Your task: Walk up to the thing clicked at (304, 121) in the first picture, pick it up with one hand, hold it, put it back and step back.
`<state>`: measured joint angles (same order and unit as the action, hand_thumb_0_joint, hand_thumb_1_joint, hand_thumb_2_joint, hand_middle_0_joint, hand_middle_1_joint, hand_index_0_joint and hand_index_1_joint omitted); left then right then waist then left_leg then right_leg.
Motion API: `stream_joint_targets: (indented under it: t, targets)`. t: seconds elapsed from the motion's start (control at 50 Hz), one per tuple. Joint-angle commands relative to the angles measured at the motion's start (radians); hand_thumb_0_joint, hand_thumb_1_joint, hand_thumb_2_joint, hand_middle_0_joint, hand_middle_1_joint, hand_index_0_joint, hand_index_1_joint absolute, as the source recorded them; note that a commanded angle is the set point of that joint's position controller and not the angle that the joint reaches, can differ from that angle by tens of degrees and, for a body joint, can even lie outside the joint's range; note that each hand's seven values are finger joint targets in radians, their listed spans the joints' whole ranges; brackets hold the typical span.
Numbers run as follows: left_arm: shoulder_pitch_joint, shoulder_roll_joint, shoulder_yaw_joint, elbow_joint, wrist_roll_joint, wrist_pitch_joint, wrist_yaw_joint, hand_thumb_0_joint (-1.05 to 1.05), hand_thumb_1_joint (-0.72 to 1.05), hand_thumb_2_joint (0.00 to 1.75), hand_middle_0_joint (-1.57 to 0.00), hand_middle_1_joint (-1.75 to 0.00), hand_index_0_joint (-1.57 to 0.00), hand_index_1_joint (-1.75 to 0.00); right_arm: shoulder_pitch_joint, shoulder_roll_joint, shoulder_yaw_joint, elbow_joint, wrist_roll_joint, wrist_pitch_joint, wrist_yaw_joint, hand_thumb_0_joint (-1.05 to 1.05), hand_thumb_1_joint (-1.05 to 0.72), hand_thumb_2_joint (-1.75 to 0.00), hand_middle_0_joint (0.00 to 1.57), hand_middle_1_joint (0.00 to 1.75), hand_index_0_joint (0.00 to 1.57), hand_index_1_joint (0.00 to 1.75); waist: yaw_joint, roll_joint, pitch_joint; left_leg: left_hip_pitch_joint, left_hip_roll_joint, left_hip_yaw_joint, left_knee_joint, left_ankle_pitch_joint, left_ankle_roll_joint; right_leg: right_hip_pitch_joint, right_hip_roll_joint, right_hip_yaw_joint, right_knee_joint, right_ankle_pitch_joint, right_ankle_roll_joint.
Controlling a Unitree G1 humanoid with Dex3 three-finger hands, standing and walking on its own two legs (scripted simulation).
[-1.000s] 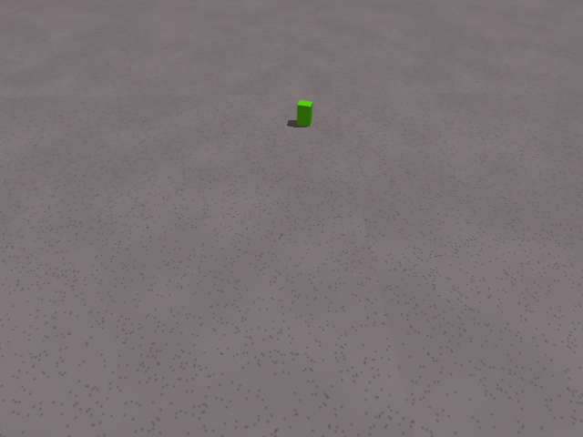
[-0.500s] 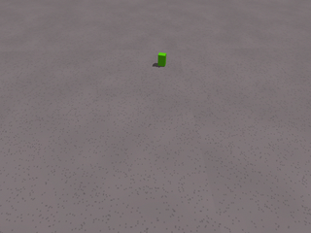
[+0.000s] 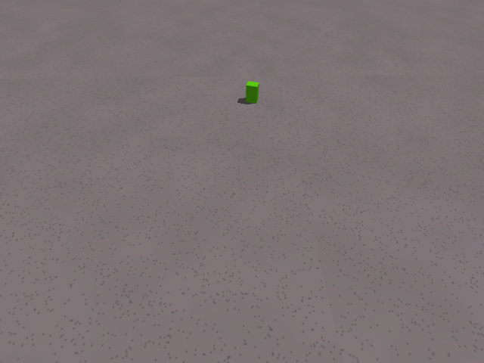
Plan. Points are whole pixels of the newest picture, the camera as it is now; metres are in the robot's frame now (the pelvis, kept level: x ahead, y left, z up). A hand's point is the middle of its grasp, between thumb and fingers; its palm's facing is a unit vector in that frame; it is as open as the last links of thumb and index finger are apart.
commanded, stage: stand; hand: left
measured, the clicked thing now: (252, 92) +2.00 -0.08 -0.71
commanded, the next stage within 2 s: walk up in 0.12 s
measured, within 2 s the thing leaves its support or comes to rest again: neither
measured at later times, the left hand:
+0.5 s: hand (137, 328) +0.23 +0.21 -0.14, palm faces -0.10 -0.89 -0.45, open 7.4 cm
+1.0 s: hand (177, 241) +0.44 +0.17 -0.18, palm faces -0.18 -0.92 -0.35, open 7.4 cm
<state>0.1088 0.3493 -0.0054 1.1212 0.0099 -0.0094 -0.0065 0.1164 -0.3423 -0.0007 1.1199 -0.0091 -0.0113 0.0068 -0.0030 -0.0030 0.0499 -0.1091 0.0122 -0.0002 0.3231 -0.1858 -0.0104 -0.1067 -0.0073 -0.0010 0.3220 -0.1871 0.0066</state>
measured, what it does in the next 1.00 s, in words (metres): walks ahead: right foot, then left foot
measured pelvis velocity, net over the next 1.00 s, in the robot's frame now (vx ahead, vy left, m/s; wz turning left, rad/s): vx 0.37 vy -0.10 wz -0.15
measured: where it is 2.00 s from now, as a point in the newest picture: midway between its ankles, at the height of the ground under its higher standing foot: (282, 219)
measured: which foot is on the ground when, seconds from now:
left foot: down 0.00-0.46, up 0.48-0.86, down 0.88-1.00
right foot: down 0.00-0.16, up 0.18-0.42, down 0.44-0.92, up 0.94-1.00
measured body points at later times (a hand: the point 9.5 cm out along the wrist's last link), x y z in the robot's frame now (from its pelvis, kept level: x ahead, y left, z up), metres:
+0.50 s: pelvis +0.10 -0.09 -0.04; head +0.09 -0.11 +0.41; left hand +0.23 +0.26 -0.11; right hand +0.10 -0.44 -0.16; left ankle +0.00 +0.11 -0.72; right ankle +0.16 -0.22 -0.75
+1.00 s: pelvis +0.37 -0.10 -0.03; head +0.39 -0.08 +0.42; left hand +0.45 +0.22 -0.15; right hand +0.44 -0.43 -0.11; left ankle +0.46 +0.02 -0.75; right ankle +0.24 -0.22 -0.67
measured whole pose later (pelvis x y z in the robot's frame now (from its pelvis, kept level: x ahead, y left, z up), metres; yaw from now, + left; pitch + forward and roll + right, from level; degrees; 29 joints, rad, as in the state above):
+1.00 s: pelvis +0.37 -0.10 -0.03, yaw -9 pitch -1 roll +0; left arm 0.31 0.45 0.04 0.94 -0.01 -0.06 -0.04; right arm 0.18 -0.38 -0.08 0.86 -0.02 -0.09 0.08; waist 0.01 -0.06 0.07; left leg -0.37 0.07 0.11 0.61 -0.22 0.01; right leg -0.29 -0.01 0.05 1.12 -0.43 -0.04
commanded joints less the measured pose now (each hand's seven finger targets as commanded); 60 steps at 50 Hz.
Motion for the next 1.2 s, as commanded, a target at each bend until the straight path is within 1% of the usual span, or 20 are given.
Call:
stream_joint_targets:
  t: [0.0, 0.08, 0.1, 0.12, 0.18, 0.4, 0.42, 0.44, 0.46, 0.48, 0.52, 0.58, 0.76, 0.8, 0.86, 0.9, 0.94, 1.02, 1.08, 1.18]
  targets:
    - [-0.036, 0.207, 0.043, -0.057, 0.000, -0.024, 0.015, 0.00, 0.90, 0.90, -0.20, -0.30, -0.20, -0.30, -0.039, -0.213, -0.039, -0.057, 0.000, -0.021, -0.016, 0.00, -0.90, -0.90, 0.20, 0.30, 0.20, 0.30, 0.002, 0.012, -0.070, 0.015, 0.115, -0.094, -0.054, 0.107, 0.034, -0.001, -0.119, 0.096, -0.052, 0.112, -0.033]
    - [-0.035, 0.204, 0.041, -0.058, -0.003, -0.026, 0.017, 0.00, 0.90, 0.90, -0.20, -0.30, -0.20, -0.30, -0.038, -0.216, -0.040, -0.054, 0.001, -0.023, -0.018, 0.00, -0.90, -0.90, 0.20, 0.30, 0.20, 0.30, 0.003, 0.007, -0.082, 0.031, 0.116, -0.089, -0.041, 0.190, 0.031, 0.015, -0.122, 0.094, -0.040, 0.188, -0.032]
    - [0.012, 0.328, 0.118, -0.143, 0.021, -0.038, -0.023, 0.00, 0.90, 0.90, -0.20, -0.30, -0.20, -0.30, 0.040, -0.341, -0.120, -0.127, -0.026, -0.053, 0.005, 0.00, -0.90, -0.90, 0.20, 0.30, 0.20, 0.30, -0.016, -0.002, -0.215, 0.103, 0.117, -0.107, 0.053, -0.390, 0.109, -0.059, -0.072, 0.120, 0.064, -0.338, -0.071]
    - [-0.049, 0.302, 0.116, -0.151, 0.027, -0.033, -0.039, 0.00, 0.90, 0.90, -0.20, -0.30, -0.20, -0.30, 0.067, -0.350, -0.133, -0.106, -0.036, -0.058, 0.016, 0.00, -0.90, -0.90, 0.20, 0.30, 0.20, 0.30, -0.045, 0.055, -0.129, 0.130, 0.145, -0.163, 0.005, -0.566, 0.134, -0.268, -0.059, 0.101, 0.157, -0.450, -0.068]
    - [-0.209, 0.247, 0.107, -0.246, 0.035, -0.041, -0.059, 0.00, 0.90, 0.90, -0.20, -0.30, -0.20, -0.30, 0.158, -0.385, -0.169, -0.131, -0.034, -0.078, 0.020, 0.00, -0.90, -0.90, 0.20, 0.30, 0.20, 0.30, -0.115, 0.120, 0.075, 0.182, 0.449, -0.487, -0.224, -0.594, 0.280, -0.706, -0.087, 0.107, 0.543, -0.287, -0.039]
    - [0.178, 0.284, 0.147, -0.160, 0.019, -0.049, -0.098, 0.00, 0.90, 0.90, -0.20, -0.30, -0.20, -0.30, -0.075, -0.338, -0.147, -0.242, -0.038, -0.075, 0.044, 0.00, -0.90, -0.90, 0.20, 0.30, 0.20, 0.30, 0.121, 0.036, -0.028, -0.290, 0.176, 0.065, 0.116, -0.394, 0.141, 0.068, -0.036, -0.121, 0.260, 0.003, -0.003]
    - [0.326, 0.337, 0.175, -0.121, 0.023, -0.060, -0.079, 0.00, 0.90, 0.90, -0.20, -0.30, -0.20, -0.30, -0.029, -0.284, -0.125, -0.241, -0.044, -0.071, 0.043, 0.00, -0.90, -0.90, 0.20, 0.30, 0.20, 0.30, 0.184, -0.158, -0.101, -0.419, 0.103, 0.115, 0.457, -0.314, 0.114, 0.276, -0.008, -0.077, 0.244, -0.127, -0.019]
    - [0.448, 0.434, 0.204, -0.119, 0.030, -0.071, -0.056, 0.00, 0.90, 0.90, -0.20, -0.30, -0.20, -0.30, -0.007, -0.186, -0.089, -0.271, -0.030, -0.072, 0.047, 0.00, -0.90, -0.90, 0.20, 0.30, 0.20, 0.30, 0.230, -0.437, -0.107, -0.628, -0.019, 0.112, 0.814, -0.424, 0.079, 0.340, -0.173, 0.277, 0.028, -0.501, -0.069]
    - [0.370, 0.487, 0.189, -0.165, 0.016, -0.078, -0.053, 0.00, 0.90, 0.90, -0.20, -0.30, -0.20, -0.30, -0.009, -0.248, -0.104, -0.289, -0.008, -0.070, 0.043, 0.00, -0.90, -0.90, 0.20, 0.30, 0.20, 0.30, 0.174, -0.365, -0.099, -0.654, -0.050, -0.017, 0.932, -0.385, 0.048, 0.196, -0.390, 0.764, -0.245, -0.703, -0.182]
    - [0.224, 0.495, 0.189, -0.220, -0.001, -0.079, -0.052, 0.00, 0.90, 0.90, -0.20, -0.30, -0.20, -0.30, -0.047, -0.322, -0.122, -0.279, -0.014, -0.067, 0.039, 0.00, -0.90, -0.90, 0.20, 0.30, 0.20, 0.30, 0.122, -0.174, 0.001, -0.636, 0.050, -0.112, 0.971, -0.295, 0.042, 0.050, -0.432, 0.789, -0.270, -0.807, -0.228]
    - [0.083, 0.415, 0.166, -0.255, -0.005, -0.089, -0.042, 0.00, 0.90, 0.90, -0.20, -0.30, -0.20, -0.30, 0.030, -0.335, -0.126, -0.224, -0.001, -0.064, 0.053, 0.00, -0.90, -0.90, 0.20, 0.30, 0.20, 0.30, 0.024, -0.076, 0.039, -0.565, 0.116, -0.094, 0.876, -0.139, 0.047, -0.039, -0.333, 0.512, -0.208, -0.609, -0.196]
    - [0.102, 0.351, 0.144, -0.249, -0.008, -0.106, -0.039, 0.00, 0.90, 0.90, -0.20, -0.30, -0.20, -0.30, 0.114, -0.304, -0.127, -0.200, -0.005, -0.053, 0.077, 0.00, -0.90, -0.90, 0.20, 0.30, 0.20, 0.30, 0.003, -0.111, 0.048, -0.459, 0.129, -0.056, 0.727, -0.047, 0.030, -0.128, -0.245, 0.277, -0.203, -0.412, -0.180]
    - [0.171, 0.359, 0.144, -0.285, -0.005, -0.113, -0.040, 0.00, 0.90, 0.90, -0.20, -0.30, -0.20, -0.30, -0.089, -0.256, -0.130, -0.319, -0.022, -0.063, 0.102, 0.00, -0.90, -0.90, 0.20, 0.30, 0.20, 0.30, 0.064, -0.056, 0.048, -0.383, 0.131, 0.027, 0.283, 0.087, -0.001, -0.050, -0.211, 0.088, -0.138, -0.183, -0.197]
    - [0.172, 0.362, 0.139, -0.284, -0.003, -0.103, -0.041, 0.00, 0.90, 0.90, -0.20, -0.30, -0.20, -0.30, -0.070, -0.253, -0.133, -0.317, -0.019, -0.070, 0.099, 0.00, -0.90, -0.90, 0.20, 0.30, 0.20, 0.30, 0.047, -0.054, 0.019, -0.262, 0.103, 0.064, 0.245, 0.072, 0.015, -0.065, -0.219, 0.071, -0.074, -0.044, -0.195]
    - [0.207, 0.304, 0.113, -0.290, -0.005, -0.093, -0.033, 0.00, 0.90, 0.90, -0.20, -0.30, -0.20, -0.30, 0.248, -0.323, -0.169, -0.225, -0.035, -0.083, 0.069, 0.00, -0.90, -0.90, 0.20, 0.30, 0.20, 0.30, -0.099, 0.137, -0.145, 0.196, 0.022, 0.100, 0.185, -0.062, 0.086, -0.203, -0.114, -0.039, 0.466, 0.250, -0.129]
    - [0.248, 0.261, 0.100, -0.316, -0.034, -0.096, -0.018, 0.00, 0.90, 0.90, -0.20, -0.30, -0.20, -0.30, 0.369, -0.450, -0.205, -0.247, -0.023, -0.089, 0.048, 0.00, -0.90, -0.90, 0.20, 0.30, 0.20, 0.30, -0.137, 0.320, -0.234, 0.421, 0.427, -0.684, -0.084, -0.344, 0.276, -0.636, 0.110, 0.021, 0.917, -0.336, -0.060]
    - [0.169, 0.334, 0.096, -0.303, -0.023, -0.101, -0.015, 0.00, 0.90, 0.90, -0.20, -0.30, -0.20, -0.30, 0.223, -0.400, -0.187, -0.289, 0.012, -0.086, 0.042, 0.00, -0.90, -0.90, 0.20, 0.30, 0.20, 0.30, -0.077, 0.093, -0.119, 0.209, 0.397, -0.453, -0.072, -0.323, 0.261, -0.614, -0.031, 0.151, 0.951, -0.223, -0.067]
    - [0.206, 0.284, 0.099, -0.257, -0.018, -0.086, -0.054, 0.00, 0.90, 0.90, -0.20, -0.30, -0.20, -0.30, 0.133, -0.326, -0.142, -0.320, 0.008, -0.101, 0.040, 0.00, -0.90, -0.90, 0.20, 0.30, 0.20, 0.30, -0.009, 0.138, -0.015, -0.067, 0.282, -0.114, -0.099, -0.076, 0.219, -0.455, -0.111, 0.063, 0.699, -0.138, -0.019]
    - [0.136, 0.271, 0.101, -0.282, -0.006, -0.077, -0.076, 0.00, 0.90, 0.90, -0.20, -0.30, -0.20, -0.30, 0.131, -0.349, -0.143, -0.336, -0.001, -0.110, 0.046, 0.00, -0.90, -0.90, 0.20, 0.30, 0.20, 0.30, -0.018, 0.162, 0.030, -0.106, 0.288, -0.069, -0.130, -0.126, 0.257, -0.444, -0.133, 0.013, 0.506, -0.093, 0.000]
    - [0.085, 0.261, 0.117, -0.274, -0.003, -0.083, -0.087, 0.00, 0.90, 0.90, -0.20, -0.30, -0.20, -0.30, 0.118, -0.346, -0.138, -0.336, 0.010, -0.110, 0.053, 0.00, -0.90, -0.90, 0.20, 0.30, 0.20, 0.30, 0.007, 0.126, -0.015, -0.135, 0.241, 0.011, -0.039, -0.073, 0.192, -0.246, -0.081, -0.068, 0.304, 0.110, -0.025]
